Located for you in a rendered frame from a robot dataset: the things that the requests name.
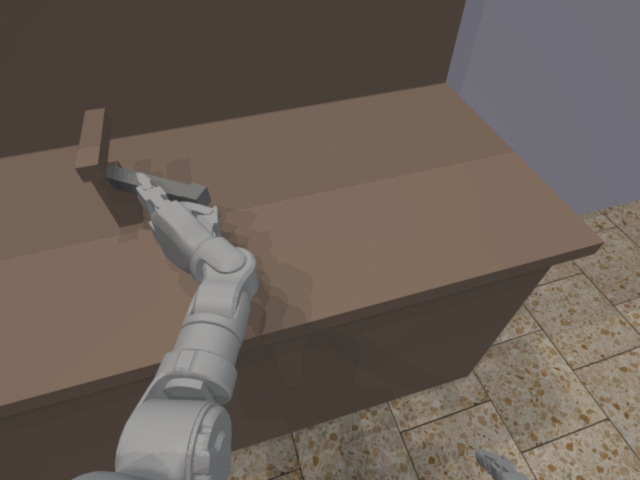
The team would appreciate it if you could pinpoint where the left robot upper arm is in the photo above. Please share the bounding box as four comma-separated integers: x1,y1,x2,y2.
72,399,232,480

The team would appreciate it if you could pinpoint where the robot right hand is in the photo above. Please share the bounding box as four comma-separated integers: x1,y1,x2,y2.
475,450,529,480

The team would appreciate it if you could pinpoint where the robot left forearm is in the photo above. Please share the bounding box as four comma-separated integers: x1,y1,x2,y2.
115,237,259,471

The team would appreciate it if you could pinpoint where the counter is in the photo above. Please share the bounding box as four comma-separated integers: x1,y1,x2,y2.
0,0,605,480

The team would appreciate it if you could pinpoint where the robot left hand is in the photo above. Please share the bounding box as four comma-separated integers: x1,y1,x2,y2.
136,173,221,274

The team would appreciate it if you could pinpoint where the tap lever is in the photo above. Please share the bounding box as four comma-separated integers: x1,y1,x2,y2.
106,165,211,206

